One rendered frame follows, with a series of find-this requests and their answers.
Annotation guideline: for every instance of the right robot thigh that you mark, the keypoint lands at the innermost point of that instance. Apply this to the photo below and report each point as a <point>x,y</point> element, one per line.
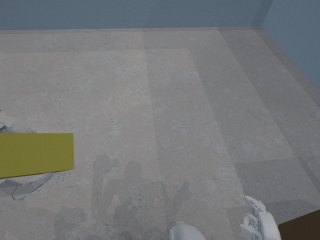
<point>185,232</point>

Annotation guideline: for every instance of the right robot hand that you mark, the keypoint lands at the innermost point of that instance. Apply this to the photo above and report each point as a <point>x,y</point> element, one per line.
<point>262,227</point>

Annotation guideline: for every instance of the sponge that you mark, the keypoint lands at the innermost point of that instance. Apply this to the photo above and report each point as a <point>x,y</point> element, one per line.
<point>27,154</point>

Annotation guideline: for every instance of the robot right shin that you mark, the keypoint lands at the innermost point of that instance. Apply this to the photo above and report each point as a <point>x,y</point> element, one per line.
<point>180,223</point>

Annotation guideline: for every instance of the left robot hand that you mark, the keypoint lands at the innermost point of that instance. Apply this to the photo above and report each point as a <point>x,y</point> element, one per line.
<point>13,191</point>

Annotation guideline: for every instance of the table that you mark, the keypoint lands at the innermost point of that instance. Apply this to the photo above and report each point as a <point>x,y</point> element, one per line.
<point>306,227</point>

